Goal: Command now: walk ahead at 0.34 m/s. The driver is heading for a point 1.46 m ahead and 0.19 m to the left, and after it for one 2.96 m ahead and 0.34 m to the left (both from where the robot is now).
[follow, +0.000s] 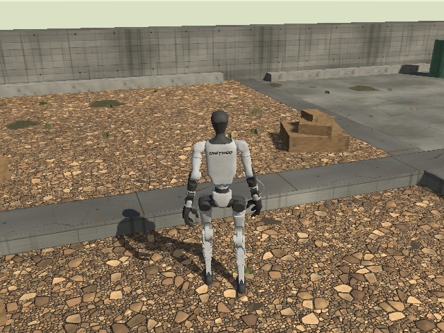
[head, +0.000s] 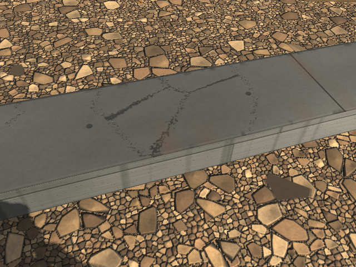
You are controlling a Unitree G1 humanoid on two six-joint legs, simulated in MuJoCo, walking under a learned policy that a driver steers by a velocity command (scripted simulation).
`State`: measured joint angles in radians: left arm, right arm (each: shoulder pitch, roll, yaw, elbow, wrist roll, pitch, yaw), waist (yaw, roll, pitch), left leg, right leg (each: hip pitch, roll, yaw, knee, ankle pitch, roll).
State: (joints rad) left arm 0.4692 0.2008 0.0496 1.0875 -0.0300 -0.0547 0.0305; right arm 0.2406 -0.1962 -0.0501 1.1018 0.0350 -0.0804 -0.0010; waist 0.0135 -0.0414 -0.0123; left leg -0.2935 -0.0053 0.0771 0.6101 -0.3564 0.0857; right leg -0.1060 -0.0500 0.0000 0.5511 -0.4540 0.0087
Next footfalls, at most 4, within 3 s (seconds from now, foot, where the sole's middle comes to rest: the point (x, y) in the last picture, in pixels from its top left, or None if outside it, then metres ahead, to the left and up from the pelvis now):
0.48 right None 0.43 -0.13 -0.76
0.96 left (161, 218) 0.72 0.08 -0.76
1.38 right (210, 203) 0.80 -0.12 -0.76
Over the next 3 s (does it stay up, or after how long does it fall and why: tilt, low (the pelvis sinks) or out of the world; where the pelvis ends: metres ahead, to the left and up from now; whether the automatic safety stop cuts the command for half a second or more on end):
stays up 0.73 -0.03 0.02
